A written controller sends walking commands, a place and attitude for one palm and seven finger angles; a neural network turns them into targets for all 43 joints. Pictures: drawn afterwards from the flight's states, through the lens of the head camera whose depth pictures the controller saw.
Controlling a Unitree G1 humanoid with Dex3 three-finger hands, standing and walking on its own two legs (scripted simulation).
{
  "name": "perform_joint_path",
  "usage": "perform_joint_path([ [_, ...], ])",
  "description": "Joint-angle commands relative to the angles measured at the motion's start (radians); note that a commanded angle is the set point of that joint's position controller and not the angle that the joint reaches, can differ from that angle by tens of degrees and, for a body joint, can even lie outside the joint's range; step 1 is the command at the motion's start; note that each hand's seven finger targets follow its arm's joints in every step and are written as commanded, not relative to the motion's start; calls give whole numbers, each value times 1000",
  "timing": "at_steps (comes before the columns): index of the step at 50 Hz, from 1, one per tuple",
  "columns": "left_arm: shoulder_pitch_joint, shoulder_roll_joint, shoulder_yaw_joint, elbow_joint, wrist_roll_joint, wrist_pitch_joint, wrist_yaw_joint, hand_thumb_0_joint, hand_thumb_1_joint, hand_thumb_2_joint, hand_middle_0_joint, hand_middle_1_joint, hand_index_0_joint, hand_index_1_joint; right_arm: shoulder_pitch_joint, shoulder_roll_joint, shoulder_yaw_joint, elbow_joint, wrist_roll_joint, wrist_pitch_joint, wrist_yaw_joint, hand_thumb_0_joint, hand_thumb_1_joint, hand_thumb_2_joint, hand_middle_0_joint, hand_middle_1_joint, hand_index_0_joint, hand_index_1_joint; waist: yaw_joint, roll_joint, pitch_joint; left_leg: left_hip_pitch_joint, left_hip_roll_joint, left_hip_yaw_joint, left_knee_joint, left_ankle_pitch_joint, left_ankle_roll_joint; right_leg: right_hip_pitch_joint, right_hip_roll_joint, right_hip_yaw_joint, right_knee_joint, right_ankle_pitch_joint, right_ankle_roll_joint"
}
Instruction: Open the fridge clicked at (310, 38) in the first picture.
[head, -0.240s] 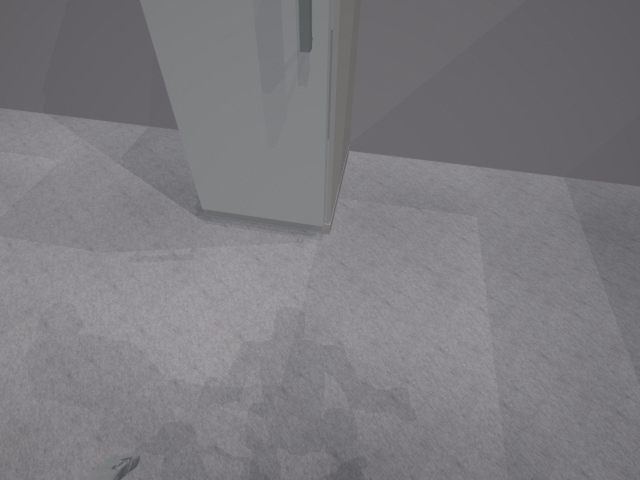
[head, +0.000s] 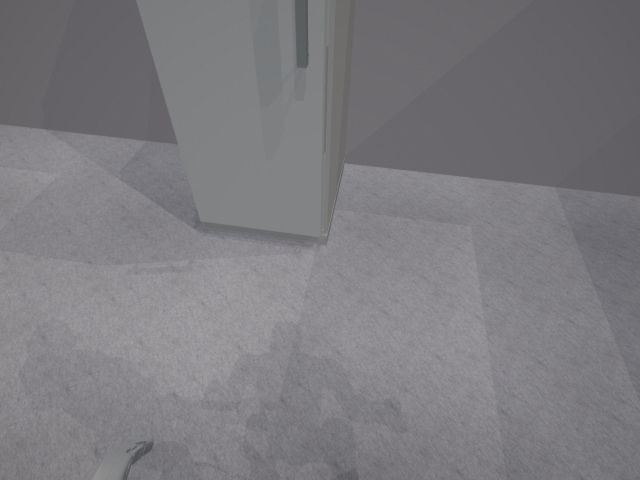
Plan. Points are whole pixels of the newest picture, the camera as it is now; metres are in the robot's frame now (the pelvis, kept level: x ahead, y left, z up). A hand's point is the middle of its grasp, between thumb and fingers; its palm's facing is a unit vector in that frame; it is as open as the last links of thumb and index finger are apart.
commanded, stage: stand and wait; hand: right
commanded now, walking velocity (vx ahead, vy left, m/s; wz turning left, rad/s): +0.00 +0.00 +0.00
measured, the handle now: out of the picture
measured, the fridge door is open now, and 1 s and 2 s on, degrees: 0 0 0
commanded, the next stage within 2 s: look at it before walking up in 0.76 s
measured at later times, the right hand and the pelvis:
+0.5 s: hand out of the picture +0.03 -0.23 -0.15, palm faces -0.02 +0.94 -0.33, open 7.4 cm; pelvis -0.03 +0.02 +0.01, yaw +0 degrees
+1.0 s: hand out of the picture +0.04 -0.22 -0.15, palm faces -0.04 +0.95 -0.32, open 7.4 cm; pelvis -0.03 +0.02 +0.01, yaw +0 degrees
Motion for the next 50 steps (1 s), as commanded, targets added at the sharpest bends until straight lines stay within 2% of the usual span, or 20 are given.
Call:
perform_joint_path([
  [1,-43,218,53,-54,-4,-23,17,0,900,900,-200,-300,-200,-300,-39,-211,-49,-61,-2,-31,-16,0,-900,-900,200,300,200,300,5,-10,-66,16,76,-53,-62,279,59,15,-131,98,-93,329,-16],
  [16,-23,219,45,20,-9,-19,13,0,900,900,-200,-300,-200,-300,-23,-213,-45,8,0,-37,-11,0,-900,-900,200,300,200,300,3,-5,-33,5,82,-84,-142,148,62,-3,-133,112,-146,167,-7],
  [35,18,214,42,66,-8,-16,8,0,900,900,-200,-300,-200,-300,-20,-214,-46,35,-3,-38,-10,0,-900,-900,200,300,200,300,4,17,9,-42,82,-115,-193,-7,65,-38,-130,120,-173,71,1],
  [40,17,214,43,66,-9,-20,8,0,900,900,-200,-300,-200,-300,-19,-212,-46,35,-3,-40,-9,0,-900,-900,200,300,200,300,4,-3,-14,-33,79,-113,-184,30,65,-30,-135,121,-170,94,1],
  [43,17,214,44,65,-10,-21,8,0,900,900,-200,-300,-200,-300,-15,-211,-46,36,-3,-43,-10,0,-900,-900,200,300,200,300,3,11,-28,-23,80,-107,-180,77,65,-15,-140,120,-160,134,0],
  [50,9,215,42,70,-10,-22,10,0,900,900,-200,-300,-200,-300,-13,-209,-44,42,-2,-44,-11,0,-900,-900,200,300,200,300,3,-2,-40,-10,81,-102,-169,140,64,6,-145,114,-162,169,2],
])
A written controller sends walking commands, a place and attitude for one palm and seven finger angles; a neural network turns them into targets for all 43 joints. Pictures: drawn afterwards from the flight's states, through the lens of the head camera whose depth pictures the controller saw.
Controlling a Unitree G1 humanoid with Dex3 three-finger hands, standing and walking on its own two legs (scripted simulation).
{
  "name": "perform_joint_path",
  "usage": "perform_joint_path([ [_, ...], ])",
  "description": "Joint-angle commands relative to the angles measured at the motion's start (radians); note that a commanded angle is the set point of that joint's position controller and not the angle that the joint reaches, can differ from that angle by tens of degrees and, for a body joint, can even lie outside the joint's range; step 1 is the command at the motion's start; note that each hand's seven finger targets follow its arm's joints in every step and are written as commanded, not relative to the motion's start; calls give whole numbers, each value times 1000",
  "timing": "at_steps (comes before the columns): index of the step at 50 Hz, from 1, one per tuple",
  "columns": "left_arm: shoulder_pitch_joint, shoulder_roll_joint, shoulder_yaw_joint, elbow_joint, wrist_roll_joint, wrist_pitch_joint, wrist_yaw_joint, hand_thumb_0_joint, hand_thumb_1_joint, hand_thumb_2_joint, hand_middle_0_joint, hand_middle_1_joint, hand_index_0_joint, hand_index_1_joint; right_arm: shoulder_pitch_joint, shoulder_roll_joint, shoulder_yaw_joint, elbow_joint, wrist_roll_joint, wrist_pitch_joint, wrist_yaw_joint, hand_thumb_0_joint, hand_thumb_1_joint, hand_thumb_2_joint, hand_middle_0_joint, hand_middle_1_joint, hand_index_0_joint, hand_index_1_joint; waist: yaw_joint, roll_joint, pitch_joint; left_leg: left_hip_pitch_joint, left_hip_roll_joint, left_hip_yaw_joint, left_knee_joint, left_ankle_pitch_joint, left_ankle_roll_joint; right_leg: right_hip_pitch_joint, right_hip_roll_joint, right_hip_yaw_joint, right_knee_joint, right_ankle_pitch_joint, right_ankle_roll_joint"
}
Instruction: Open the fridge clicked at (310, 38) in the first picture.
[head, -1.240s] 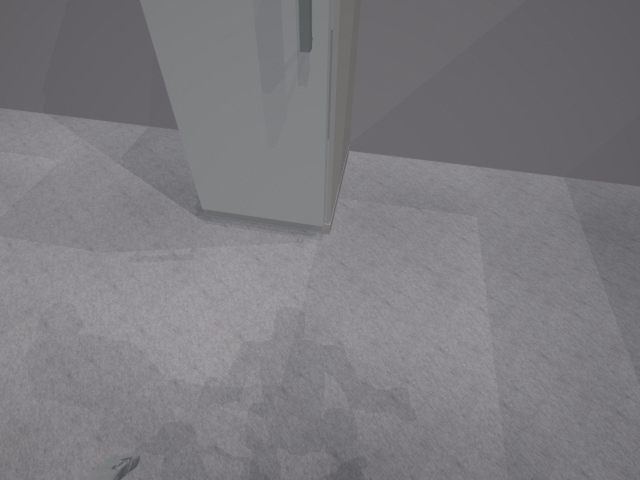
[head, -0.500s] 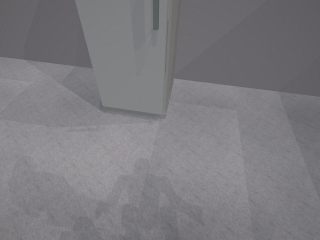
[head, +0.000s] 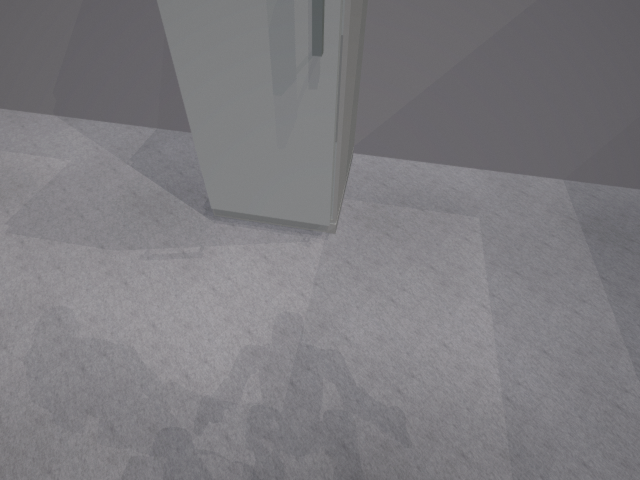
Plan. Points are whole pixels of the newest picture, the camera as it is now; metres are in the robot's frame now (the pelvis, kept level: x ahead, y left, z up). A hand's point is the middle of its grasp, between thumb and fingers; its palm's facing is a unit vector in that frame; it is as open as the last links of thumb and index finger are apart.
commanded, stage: look at it before walking up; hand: right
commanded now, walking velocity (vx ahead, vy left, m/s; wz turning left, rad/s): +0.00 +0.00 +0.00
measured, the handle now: out of the picture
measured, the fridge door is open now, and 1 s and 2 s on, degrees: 0 0 0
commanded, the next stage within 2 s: walk to a spot facing it in 0.40 s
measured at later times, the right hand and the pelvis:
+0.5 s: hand out of the picture +0.08 -0.25 -0.16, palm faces -0.03 +0.94 -0.33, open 7.4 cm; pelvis +0.01 +0.00 +0.00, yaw +0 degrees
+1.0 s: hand out of the picture +0.06 -0.17 -0.18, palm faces -0.15 +0.95 -0.26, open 7.3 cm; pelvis -0.01 +0.03 -0.02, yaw +13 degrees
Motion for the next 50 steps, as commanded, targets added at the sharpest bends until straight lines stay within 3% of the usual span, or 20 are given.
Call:
perform_joint_path([
  [1,-53,205,38,-66,-4,-26,16,0,900,900,-200,-300,-200,-300,-41,-209,-38,-66,-1,-30,-17,0,-900,-900,200,300,200,300,-6,1,-68,2,115,-108,-78,61,34,14,-111,105,-74,88,-31],
  [14,-70,208,34,-67,-4,-24,16,0,900,900,-200,-300,-200,-300,-44,-210,-37,-62,-2,-27,-16,0,-900,-900,200,300,200,300,-9,-3,-48,3,113,-101,-86,54,30,14,-111,106,-88,80,-31],
  [21,-73,209,36,-68,-4,-26,17,0,900,900,-200,-300,-200,-300,-45,-212,-37,-65,-1,-32,-17,0,-900,-900,200,300,200,300,-6,6,-91,29,119,-99,-75,149,32,53,-114,99,-75,152,-30],
  [27,-68,208,39,-71,-3,-25,22,0,900,900,-200,-300,-200,-300,-46,-212,-43,-73,-2,-26,-16,0,-900,-900,200,300,200,300,-6,5,-75,14,113,-112,-61,199,36,65,-122,76,-58,169,-26],
  [30,-1,89,26,-73,-2,-4,28,0,900,900,-200,-300,-200,-300,15,-109,-30,-75,-1,7,-22,0,-900,-900,200,300,200,300,-2,14,-71,-26,110,-130,0,271,25,57,-124,26,6,179,-7],
  [33,19,105,44,-108,-1,11,36,0,900,900,-200,-300,-200,-300,29,-113,-44,-110,-5,25,-19,0,-900,-900,200,300,200,300,0,9,-62,-90,88,-140,64,270,28,50,-146,10,40,152,-13],
  [37,10,128,71,-159,2,17,40,0,900,900,-200,-300,-200,-300,39,-89,-57,-161,-8,38,-7,0,-900,-900,200,300,200,300,-1,-86,-45,-191,20,-96,228,155,10,34,-230,52,13,123,-61],
  [38,8,134,77,-167,1,16,40,0,900,900,-200,-300,-200,-300,46,-77,-59,-168,-8,42,-4,0,-900,-900,200,300,200,300,-4,-134,-42,-210,3,-65,316,28,2,21,-277,77,-7,151,-92],
  [39,2,133,81,-176,1,13,39,0,900,900,-200,-300,-200,-300,52,-61,-62,-179,-9,46,-2,0,-900,-900,200,300,200,300,-8,-178,-39,-229,-9,-24,420,-181,-10,9,-333,96,-30,213,-135],
  [40,-11,130,85,-190,3,10,38,0,900,900,-200,-300,-200,-300,64,-49,-67,-188,-8,50,0,0,-900,-900,200,300,200,300,-15,-197,-32,-229,5,-12,490,-290,-15,-14,-368,99,-36,259,-167],
  [41,-24,122,86,-204,5,9,39,0,900,900,-200,-300,-200,-300,75,-43,-73,-195,-7,52,1,0,-900,-900,200,300,200,300,-21,-199,-34,-201,29,-25,501,-324,-11,-47,-381,88,-23,276,-176],
  [43,-74,120,92,-226,8,13,37,0,900,900,-200,-300,-200,-300,156,-38,-81,-186,-12,47,8,0,-900,-900,200,300,200,300,-71,-139,-41,-90,40,2,354,-210,-4,-119,-335,-10,109,223,-115],
  [44,-86,108,90,-231,6,20,33,0,900,900,-200,-300,-200,-300,233,-44,-91,-169,-15,39,11,0,-900,-900,200,300,200,300,-112,-62,-53,25,45,-10,197,-77,-4,-212,-275,-72,256,24,-56],
  [45,-51,24,76,-248,1,32,24,0,900,900,-200,-300,-200,-300,269,-135,-106,-165,-29,20,2,0,-900,-900,200,300,200,300,-115,292,-46,66,215,-338,-68,-100,42,-374,-103,-165,552,-327,31],
  [46,-72,1,68,-286,6,33,21,0,900,900,-200,-300,-200,-300,272,-185,-109,-180,-18,17,-11,0,-900,-900,200,300,200,300,-109,392,-6,4,350,-644,-213,-96,120,-502,-19,-64,729,-438,49],
  [47,-75,37,75,-288,5,33,17,0,900,900,-200,-300,-200,-300,242,-165,-111,-196,-11,18,-18,0,-900,-900,200,300,200,300,-90,256,10,-26,339,-584,-242,-301,163,-491,-64,28,767,-342,34],
  [48,-70,43,80,-274,6,31,11,0,900,900,-200,-300,-200,-300,196,-132,-112,-207,-9,11,-20,0,-900,-900,200,300,200,300,-71,231,30,-51,290,-573,-271,-443,127,-502,-83,23,772,-262,31],
  [50,-59,46,84,-256,14,17,3,0,900,900,-200,-300,-200,-300,158,-80,-97,-217,-6,-8,-15,0,-900,-900,200,300,200,300,-45,124,44,-76,236,-502,-234,-377,135,-475,-98,33,766,-136,39],
])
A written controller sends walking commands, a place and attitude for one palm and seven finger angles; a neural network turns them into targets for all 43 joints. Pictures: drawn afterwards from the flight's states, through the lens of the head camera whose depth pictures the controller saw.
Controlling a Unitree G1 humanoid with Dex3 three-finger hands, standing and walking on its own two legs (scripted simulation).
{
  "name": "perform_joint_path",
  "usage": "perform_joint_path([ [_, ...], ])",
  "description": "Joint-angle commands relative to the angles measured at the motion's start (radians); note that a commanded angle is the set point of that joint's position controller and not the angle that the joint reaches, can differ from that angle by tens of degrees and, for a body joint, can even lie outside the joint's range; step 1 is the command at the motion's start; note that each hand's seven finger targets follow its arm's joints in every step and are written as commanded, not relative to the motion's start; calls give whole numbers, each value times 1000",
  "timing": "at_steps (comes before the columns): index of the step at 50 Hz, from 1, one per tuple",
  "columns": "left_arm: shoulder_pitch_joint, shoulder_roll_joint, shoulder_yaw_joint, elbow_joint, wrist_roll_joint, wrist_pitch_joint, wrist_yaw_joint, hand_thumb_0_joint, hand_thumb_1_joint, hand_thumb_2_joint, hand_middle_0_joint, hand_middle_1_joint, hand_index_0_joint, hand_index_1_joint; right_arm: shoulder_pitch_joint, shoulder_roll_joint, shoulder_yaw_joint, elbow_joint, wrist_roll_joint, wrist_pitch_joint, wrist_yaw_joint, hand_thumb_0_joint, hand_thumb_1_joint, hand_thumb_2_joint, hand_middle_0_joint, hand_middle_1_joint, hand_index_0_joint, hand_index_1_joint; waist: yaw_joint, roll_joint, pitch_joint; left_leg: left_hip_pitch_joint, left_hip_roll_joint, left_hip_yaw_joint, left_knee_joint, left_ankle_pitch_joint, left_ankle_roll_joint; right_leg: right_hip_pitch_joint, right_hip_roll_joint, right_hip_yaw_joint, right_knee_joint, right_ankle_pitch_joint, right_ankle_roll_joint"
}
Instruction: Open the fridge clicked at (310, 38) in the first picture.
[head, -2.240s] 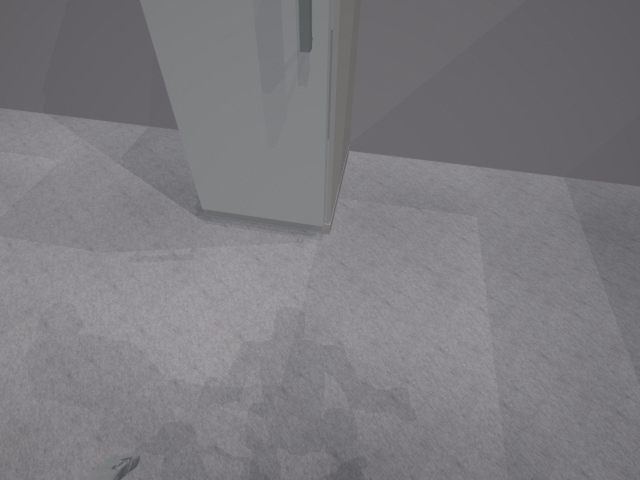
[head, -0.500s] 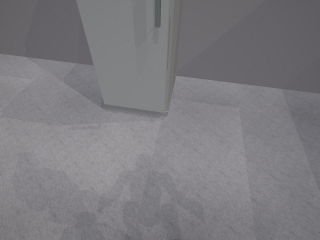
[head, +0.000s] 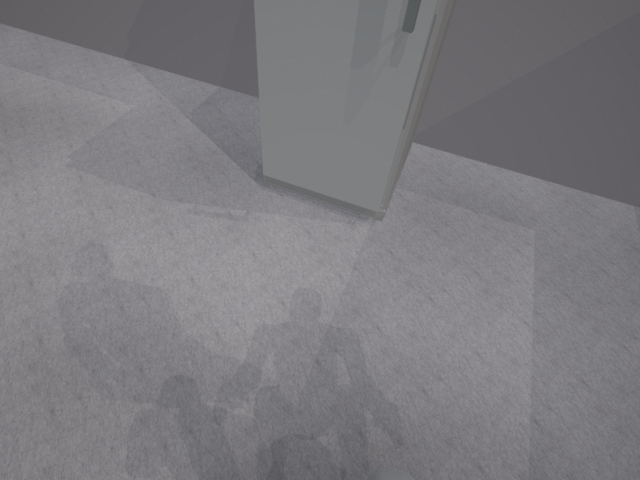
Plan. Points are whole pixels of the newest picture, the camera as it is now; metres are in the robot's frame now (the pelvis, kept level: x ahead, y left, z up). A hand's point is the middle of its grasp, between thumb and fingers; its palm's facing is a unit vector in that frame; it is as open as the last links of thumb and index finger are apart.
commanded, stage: walk to a spot facing it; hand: right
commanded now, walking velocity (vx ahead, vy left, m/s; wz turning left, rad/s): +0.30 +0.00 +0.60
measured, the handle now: out of the picture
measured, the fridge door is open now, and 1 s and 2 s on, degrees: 0 0 0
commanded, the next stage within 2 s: turn to face it in 1.86 s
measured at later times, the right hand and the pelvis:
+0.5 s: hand out of the picture +0.13 -0.27 -0.17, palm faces -0.15 +0.97 -0.18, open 7.4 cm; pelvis +0.09 -0.08 +0.01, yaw +16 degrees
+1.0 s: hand (368, 304) +0.44 -0.09 -0.17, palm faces -0.63 +0.78 -0.09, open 7.4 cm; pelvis +0.26 -0.03 +0.00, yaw +36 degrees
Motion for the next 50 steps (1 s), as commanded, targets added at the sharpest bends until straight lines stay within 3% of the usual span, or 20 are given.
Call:
perform_joint_path([
  [1,-73,125,35,-121,7,-57,-7,0,900,900,-200,-300,-200,-300,32,-205,-51,-71,3,-55,-20,0,-900,-900,200,300,200,300,1,148,-26,89,270,-489,-486,-185,84,-210,-30,70,103,152,9],
  [3,-45,103,35,-107,8,-65,-12,0,900,900,-200,-300,-200,-300,74,-200,-54,-53,2,-71,-17,0,-900,-900,200,300,200,300,2,112,-79,171,237,-431,-457,-82,91,-217,-22,55,73,190,18],
  [5,-50,85,34,-111,9,-67,-12,0,900,900,-200,-300,-200,-300,115,-192,-55,-41,2,-76,-13,0,-900,-900,200,300,200,300,-8,126,-94,194,219,-415,-449,-56,92,-228,-17,48,53,205,26],
  [10,-98,74,30,-147,7,-81,-10,0,900,900,-200,-300,-200,-300,167,-176,-56,-21,-5,-85,-12,0,-900,-900,200,300,200,300,-27,168,-80,239,227,-457,-455,-35,121,-268,-21,47,-47,190,36],
  [15,-133,59,27,-180,-2,-94,-11,0,900,900,-200,-300,-200,-300,157,-187,-59,-23,-11,-78,-15,0,-900,-900,200,300,200,300,-37,197,-43,146,225,-487,-447,-34,132,-144,12,35,-237,133,24],
  [17,-106,57,26,-180,-9,-102,-8,0,900,900,-200,-300,-200,-300,124,-199,-64,-34,-11,-73,-15,0,-900,-900,200,300,200,300,-27,210,-52,84,209,-489,-416,-2,126,-18,41,26,-341,112,11],
  [19,-11,61,29,-155,-12,-114,-1,0,900,900,-200,-300,-200,-300,63,-207,-71,-50,-8,-67,-14,0,-900,-900,200,300,200,300,23,206,-67,-32,167,-451,-346,-17,94,187,61,12,-485,173,7],
  [20,77,85,35,-125,-15,-120,10,0,900,900,-200,-300,-200,-300,34,-187,-72,-62,-5,-65,-13,0,-900,-900,200,300,200,300,64,148,-80,-148,115,-412,-262,-38,62,366,49,23,-582,194,4],
  [21,193,156,50,-90,-12,-127,25,0,900,900,-200,-300,-200,-300,31,-135,-61,-76,1,-63,-6,0,-900,-900,200,300,200,300,112,-36,-144,-294,23,-316,-71,-87,21,578,-93,154,-672,68,-18],
  [22,292,258,72,-76,2,-126,25,0,900,900,-200,-300,-200,-300,41,-79,-53,-92,10,-63,5,0,-900,-900,200,300,200,300,138,-309,-171,-463,-70,-138,252,-276,-40,631,-376,510,-822,-195,-92],
  [23,259,255,66,-96,-4,-116,24,0,900,900,-200,-300,-200,-300,-2,-112,-59,-110,-1,-66,5,0,-900,-900,200,300,200,300,121,-215,-93,-469,18,-112,374,-234,-56,471,-459,582,-884,-300,-146],
  [24,180,195,52,-123,2,-114,19,0,900,900,-200,-300,-200,-300,-3,-128,-73,-102,-9,-63,11,0,-900,-900,200,300,200,300,83,-124,-33,-438,56,-100,448,-173,-60,342,-419,528,-918,-325,-160],
  [26,107,112,26,-119,2,-127,23,0,900,900,-200,-300,-200,-300,2,-118,-79,-61,-21,-47,30,0,-900,-900,200,300,200,300,29,-69,64,-410,94,-72,546,-10,-70,206,-313,323,-925,-177,-90],
  [28,109,68,11,-104,-4,-145,28,0,900,900,-200,-300,-200,-300,43,-79,-73,-39,-20,-34,39,0,-900,-900,200,300,200,300,0,-79,48,-375,103,-55,572,113,-83,204,-235,138,-895,50,-29],
  [30,166,47,8,-77,-8,-154,32,0,900,900,-200,-300,-200,-300,51,-60,-71,-35,-20,-22,36,0,-900,-900,200,300,200,300,0,-102,32,-388,102,-52,601,175,-90,240,-208,28,-866,240,-5],
  [35,270,22,-1,-21,-11,-163,40,0,900,900,-200,-300,-200,-300,-16,-45,-66,-50,-18,-4,32,0,-900,-900,200,300,200,300,7,-59,42,-496,111,-38,629,243,-100,331,-220,-61,-838,483,8],
  [39,364,6,-10,30,-7,-166,46,0,900,900,-200,-300,-200,-300,-120,-33,-56,-71,-16,-4,33,0,-900,-900,200,300,200,300,39,-57,67,-564,115,3,559,229,-92,430,-235,-95,-814,671,-2],
  [45,462,6,-11,88,9,-151,50,0,900,900,-200,-300,-200,-300,-283,1,-29,-103,-13,-22,41,0,-900,-900,200,300,200,300,86,-70,88,-482,77,151,222,134,-43,564,-238,-208,-757,963,-59],
  [48,451,57,7,88,4,-140,45,0,900,900,-200,-300,-200,-300,-215,-23,-32,-80,-13,-38,33,0,-900,-900,200,300,200,300,49,-93,-7,-264,-14,229,61,42,8,594,-253,-276,-558,1360,-69],
  [50,400,86,18,64,-5,-140,40,0,900,900,-200,-300,-200,-300,-61,-66,-49,-39,-15,-54,24,0,-900,-900,200,300,200,300,-28,-140,-104,-32,-42,221,-28,56,43,526,-252,-298,-350,1412,-58],
])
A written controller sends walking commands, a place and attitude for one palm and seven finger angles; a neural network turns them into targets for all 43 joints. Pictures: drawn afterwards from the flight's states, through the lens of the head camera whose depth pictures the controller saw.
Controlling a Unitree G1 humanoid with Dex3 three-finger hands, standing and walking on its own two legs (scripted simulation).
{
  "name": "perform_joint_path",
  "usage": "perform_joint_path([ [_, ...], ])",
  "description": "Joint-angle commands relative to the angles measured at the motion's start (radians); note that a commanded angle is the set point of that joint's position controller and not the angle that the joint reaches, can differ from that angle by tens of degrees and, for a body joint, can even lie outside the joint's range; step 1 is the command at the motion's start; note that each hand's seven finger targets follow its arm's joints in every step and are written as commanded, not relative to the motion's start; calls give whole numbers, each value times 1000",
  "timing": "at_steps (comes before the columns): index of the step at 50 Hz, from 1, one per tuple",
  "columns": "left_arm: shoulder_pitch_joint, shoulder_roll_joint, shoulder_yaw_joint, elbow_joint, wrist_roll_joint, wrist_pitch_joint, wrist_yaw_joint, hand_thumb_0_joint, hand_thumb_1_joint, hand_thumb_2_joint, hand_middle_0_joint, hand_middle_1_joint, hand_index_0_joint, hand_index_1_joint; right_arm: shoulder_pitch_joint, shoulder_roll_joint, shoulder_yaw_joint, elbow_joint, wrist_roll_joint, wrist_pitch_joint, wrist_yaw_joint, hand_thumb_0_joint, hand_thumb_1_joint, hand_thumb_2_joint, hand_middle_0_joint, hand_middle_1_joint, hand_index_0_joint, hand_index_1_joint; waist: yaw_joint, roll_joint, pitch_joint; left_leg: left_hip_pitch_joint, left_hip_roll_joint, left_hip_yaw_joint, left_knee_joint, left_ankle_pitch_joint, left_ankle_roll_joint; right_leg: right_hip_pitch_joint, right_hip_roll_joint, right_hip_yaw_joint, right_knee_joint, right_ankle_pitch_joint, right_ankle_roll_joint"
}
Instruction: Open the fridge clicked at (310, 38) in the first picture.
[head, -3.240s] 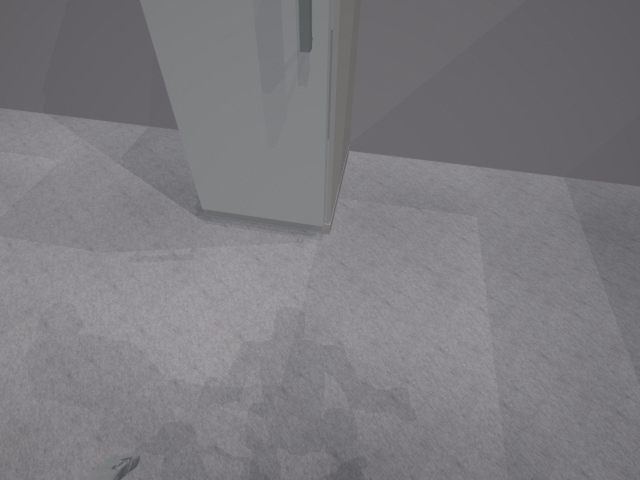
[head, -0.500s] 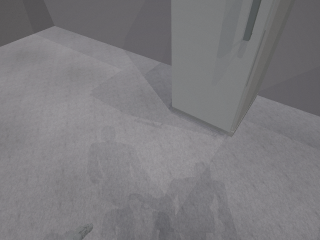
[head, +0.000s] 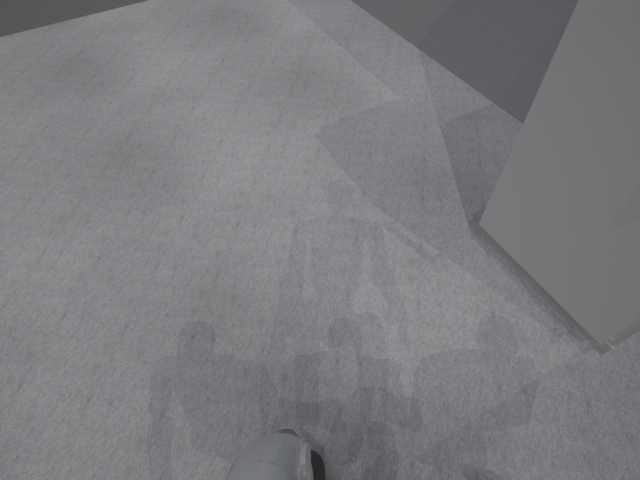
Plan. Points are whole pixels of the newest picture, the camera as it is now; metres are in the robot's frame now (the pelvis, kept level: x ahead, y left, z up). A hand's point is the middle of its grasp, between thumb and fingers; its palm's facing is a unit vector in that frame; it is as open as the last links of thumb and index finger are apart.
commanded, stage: walk to a spot facing it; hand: right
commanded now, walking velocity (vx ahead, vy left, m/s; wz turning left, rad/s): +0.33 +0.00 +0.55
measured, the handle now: out of the picture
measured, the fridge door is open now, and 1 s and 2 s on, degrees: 0 0 0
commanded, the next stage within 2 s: turn to face it in 0.86 s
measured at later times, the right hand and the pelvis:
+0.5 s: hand (497, 411) +0.26 -0.22 -0.16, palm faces -0.11 +0.96 -0.24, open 7.3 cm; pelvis +0.23 -0.02 +0.00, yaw +14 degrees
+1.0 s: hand (403, 248) +0.54 -0.08 -0.15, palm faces -0.53 +0.80 -0.29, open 7.4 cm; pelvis +0.32 +0.02 -0.01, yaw +34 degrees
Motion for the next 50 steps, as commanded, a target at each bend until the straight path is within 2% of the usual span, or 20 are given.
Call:
perform_joint_path([
  [1,-52,246,53,-92,-19,-17,0,0,900,900,-200,-300,-200,-300,253,-132,-38,-2,-4,-68,-18,0,-900,-900,200,300,200,300,-192,-218,-183,445,-52,26,-228,26,76,-156,-244,79,469,1263,-20],
  [2,-70,202,47,-122,-36,-15,-12,0,900,900,-200,-300,-200,-300,366,-224,-55,26,-4,-74,-26,0,-900,-900,200,300,200,300,-243,-52,-280,761,147,-235,-273,107,169,-456,-175,93,780,675,5],
  [3,-84,135,42,-170,-41,-23,-10,0,900,900,-200,-300,-200,-300,427,-294,-66,34,16,-79,-45,0,-900,-900,200,300,200,300,-225,97,-388,924,417,-773,-336,340,305,-751,1,196,1128,-91,53],
  [4,-179,167,54,-196,-33,-20,-5,0,900,900,-200,-300,-200,-300,379,-306,-72,22,33,-68,-58,0,-900,-900,200,300,200,300,-213,9,-304,828,433,-748,-429,264,329,-822,-28,359,1164,-46,19],
  [5,-212,159,59,-207,-23,-19,-14,0,900,900,-200,-300,-200,-300,305,-256,-59,7,34,-71,-60,0,-900,-900,200,300,200,300,-176,-62,-140,663,379,-585,-456,297,242,-839,-77,395,1103,89,17],
  [7,-202,141,54,-189,-10,5,-14,0,900,900,-200,-300,-200,-300,205,-187,-34,-8,30,-89,-61,0,-900,-900,200,300,200,300,-88,-75,-64,393,326,-517,-507,236,132,-747,-118,414,1001,153,36],
  [10,-150,106,53,-175,-3,33,-17,0,900,900,-200,-300,-200,-300,155,-145,-25,-12,7,-110,-64,0,-900,-900,200,300,200,300,-12,-48,-15,180,242,-362,-536,260,157,-651,-119,395,849,170,50],
  [21,-513,149,42,-310,-4,1,-45,0,900,900,-200,-300,-200,-300,298,-185,-34,3,10,-107,-61,0,-900,-900,200,300,200,300,-129,137,-109,496,155,-396,-362,595,106,-645,3,318,275,260,49],
  [24,-384,204,56,-274,-3,-11,-24,0,900,900,-200,-300,-200,-300,263,-198,-40,-16,17,-101,-65,0,-900,-900,200,300,200,300,-49,100,-198,431,126,-393,-160,692,57,-324,30,300,50,353,26],
  [25,-240,287,74,-238,4,-17,-12,0,900,900,-200,-300,-200,-300,252,-173,-39,-31,30,-100,-63,0,-900,-900,200,300,200,300,15,-12,-306,246,56,-334,41,485,1,-10,-115,422,34,596,-16],
  [26,-116,395,98,-208,8,-17,-9,0,900,900,-200,-300,-200,-300,290,-116,-26,-40,46,-103,-50,0,-900,-900,200,300,200,300,40,-291,-437,-35,-58,-198,393,-294,-55,269,-455,734,97,995,-155],
  [27,-97,364,79,-202,-6,-4,-10,0,900,900,-200,-300,-200,-300,276,-147,-28,-38,34,-103,-57,0,-900,-900,200,300,200,300,42,-218,-419,-67,-13,-246,560,-387,-59,208,-497,722,72,1125,-212],
  [31,-321,222,44,-239,-4,-2,-6,0,900,900,-200,-300,-200,-300,186,-113,-36,-52,11,-50,-31,0,-900,-900,200,300,200,300,-48,-177,-69,-45,97,-197,559,-216,-96,-269,-343,433,-63,775,-119],
  [37,-379,235,63,-236,-6,17,-7,0,900,900,-200,-300,-200,-300,192,-59,-38,-71,13,11,-17,0,-900,-900,200,300,200,300,-91,-235,-46,42,112,-109,286,-98,-116,-391,-284,214,-117,496,-99],
  [43,-333,279,98,-233,2,38,-18,0,900,900,-200,-300,-200,-300,88,-66,-37,-122,5,-3,-19,0,-900,-900,200,300,200,300,-48,-223,-76,103,88,-63,4,-73,-107,-291,-320,189,-27,493,-98],
  [46,-323,298,103,-241,2,50,-23,0,900,900,-200,-300,-200,-300,180,-116,-45,-103,5,-26,-27,0,-900,-900,200,300,200,300,-106,-105,-163,335,46,-42,-233,40,-74,-307,-293,133,250,539,-24],
  [47,-288,256,92,-254,-6,55,-33,0,900,900,-200,-300,-200,-300,257,-216,-62,-83,-4,-47,-36,0,-900,-900,200,300,200,300,-143,141,-229,545,193,-247,-340,264,-18,-498,-210,104,512,327,34],
  [48,-297,175,66,-294,-7,58,-36,0,900,900,-200,-300,-200,-300,308,-332,-78,-70,6,-58,-51,0,-900,-900,200,300,200,300,-151,372,-267,608,422,-600,-375,698,95,-734,-48,192,784,-144,80],
  [49,-306,204,65,-289,-19,72,-15,0,900,900,-200,-300,-200,-300,307,-317,-72,-63,19,-49,-67,0,-900,-900,200,300,200,300,-150,257,-315,589,440,-508,-373,719,149,-696,-65,364,825,-162,58],
  [50,-303,186,56,-268,-19,78,-12,0,900,900,-200,-300,-200,-300,238,-269,-65,-71,16,-48,-76,0,-900,-900,200,300,200,300,-121,238,-282,551,391,-444,-396,596,133,-704,-75,389,837,-94,48],
])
